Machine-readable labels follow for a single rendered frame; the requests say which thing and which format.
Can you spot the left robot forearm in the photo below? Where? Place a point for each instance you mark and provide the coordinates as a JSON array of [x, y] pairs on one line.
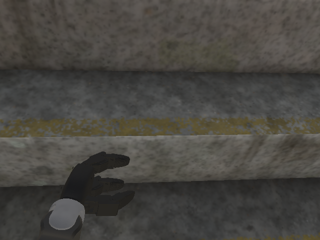
[[63, 221]]

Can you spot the robot left hand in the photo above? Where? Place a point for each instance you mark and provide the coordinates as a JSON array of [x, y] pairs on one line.
[[83, 187]]

